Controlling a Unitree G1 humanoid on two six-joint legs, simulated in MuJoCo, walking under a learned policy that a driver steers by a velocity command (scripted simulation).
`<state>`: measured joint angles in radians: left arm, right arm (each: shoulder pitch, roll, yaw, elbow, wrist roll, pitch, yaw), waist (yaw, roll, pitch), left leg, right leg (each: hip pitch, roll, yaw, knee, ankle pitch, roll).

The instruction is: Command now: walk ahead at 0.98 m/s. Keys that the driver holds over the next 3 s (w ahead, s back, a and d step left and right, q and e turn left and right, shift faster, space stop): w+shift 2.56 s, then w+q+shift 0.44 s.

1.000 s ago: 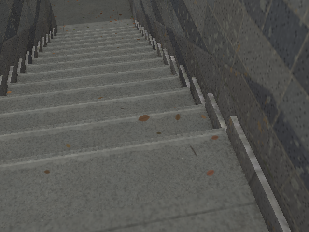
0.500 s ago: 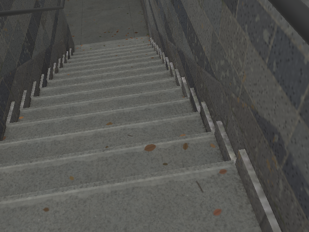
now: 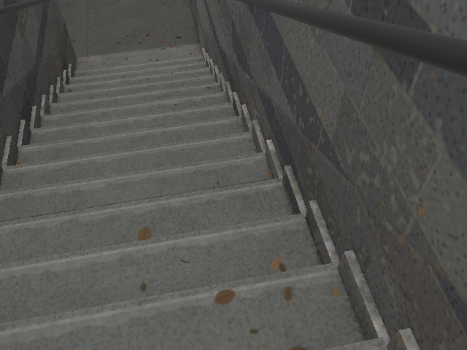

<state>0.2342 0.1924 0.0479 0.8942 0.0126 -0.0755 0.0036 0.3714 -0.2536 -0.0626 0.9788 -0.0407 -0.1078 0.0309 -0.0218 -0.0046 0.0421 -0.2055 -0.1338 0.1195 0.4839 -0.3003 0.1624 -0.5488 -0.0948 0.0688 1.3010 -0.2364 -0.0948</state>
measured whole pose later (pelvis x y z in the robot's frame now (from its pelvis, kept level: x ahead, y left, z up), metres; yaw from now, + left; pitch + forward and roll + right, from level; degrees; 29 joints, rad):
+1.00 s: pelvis +0.93 +0.15 -0.32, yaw -1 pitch -3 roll -1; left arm 0.32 0.25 0.07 0.97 0.03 -0.08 -0.02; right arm 0.41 -0.26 -0.03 1.06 -0.05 -0.08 -0.01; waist 0.01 0.03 0.03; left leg -0.42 -0.06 -0.10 1.66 -0.50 0.10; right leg -0.30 0.07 -0.06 0.74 -0.46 -0.09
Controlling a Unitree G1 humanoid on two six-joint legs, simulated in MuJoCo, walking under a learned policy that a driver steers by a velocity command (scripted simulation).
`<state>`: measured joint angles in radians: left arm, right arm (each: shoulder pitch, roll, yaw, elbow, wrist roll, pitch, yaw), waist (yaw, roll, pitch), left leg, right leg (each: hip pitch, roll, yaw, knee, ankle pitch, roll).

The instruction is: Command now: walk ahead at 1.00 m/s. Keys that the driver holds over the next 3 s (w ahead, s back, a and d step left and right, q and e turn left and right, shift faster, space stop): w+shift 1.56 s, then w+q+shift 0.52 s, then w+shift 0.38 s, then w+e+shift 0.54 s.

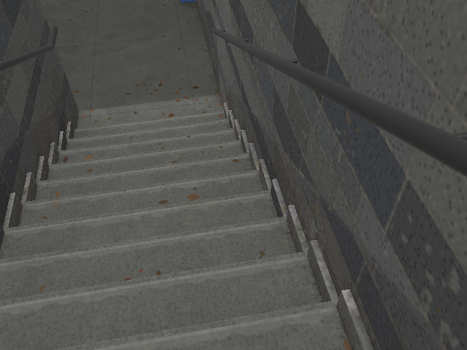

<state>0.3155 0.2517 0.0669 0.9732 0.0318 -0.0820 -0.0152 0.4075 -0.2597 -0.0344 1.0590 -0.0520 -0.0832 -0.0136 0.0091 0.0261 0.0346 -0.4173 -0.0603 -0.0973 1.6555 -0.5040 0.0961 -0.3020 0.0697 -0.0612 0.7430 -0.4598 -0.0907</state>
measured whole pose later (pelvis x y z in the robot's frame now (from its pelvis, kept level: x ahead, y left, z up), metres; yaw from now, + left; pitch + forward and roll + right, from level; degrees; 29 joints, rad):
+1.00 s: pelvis +0.79 +0.14 -0.40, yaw +1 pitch -1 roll -6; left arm 0.42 0.24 0.05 0.95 0.03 -0.07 0.07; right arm 0.17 -0.26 -0.03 0.78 -0.04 0.02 0.06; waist 0.03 0.06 0.00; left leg -0.32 0.08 -0.06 0.51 -0.01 0.09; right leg -0.29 -0.11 -0.08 1.23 -0.87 0.06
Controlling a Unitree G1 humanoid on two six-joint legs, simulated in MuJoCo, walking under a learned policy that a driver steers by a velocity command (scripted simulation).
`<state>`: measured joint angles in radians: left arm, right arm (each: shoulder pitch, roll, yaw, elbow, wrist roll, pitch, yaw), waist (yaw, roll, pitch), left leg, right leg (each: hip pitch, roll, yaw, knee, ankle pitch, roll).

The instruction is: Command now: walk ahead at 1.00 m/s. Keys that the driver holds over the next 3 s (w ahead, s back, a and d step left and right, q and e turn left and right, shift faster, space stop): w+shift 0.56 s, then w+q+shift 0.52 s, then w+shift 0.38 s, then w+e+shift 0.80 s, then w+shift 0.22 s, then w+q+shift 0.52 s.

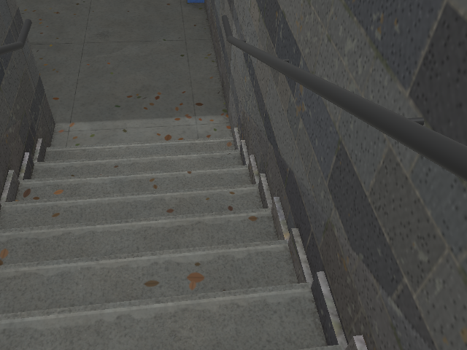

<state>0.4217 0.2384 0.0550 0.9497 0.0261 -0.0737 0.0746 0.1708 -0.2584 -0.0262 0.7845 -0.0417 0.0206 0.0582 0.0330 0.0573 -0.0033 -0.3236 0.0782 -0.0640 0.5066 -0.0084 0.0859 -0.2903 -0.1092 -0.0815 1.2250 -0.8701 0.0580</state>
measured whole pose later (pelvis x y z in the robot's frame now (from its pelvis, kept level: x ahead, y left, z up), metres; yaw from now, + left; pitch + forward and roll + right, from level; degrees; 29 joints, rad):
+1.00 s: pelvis +0.83 +0.16 -0.37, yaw +16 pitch -1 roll +2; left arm 0.12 0.22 0.05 0.88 0.05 -0.09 0.02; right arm 0.45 -0.23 -0.04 1.05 -0.03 -0.05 0.00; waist -0.05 -0.02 0.05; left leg -0.17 -0.20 -0.08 0.77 -0.55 0.12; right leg -0.65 -0.11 0.11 1.18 -0.32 0.01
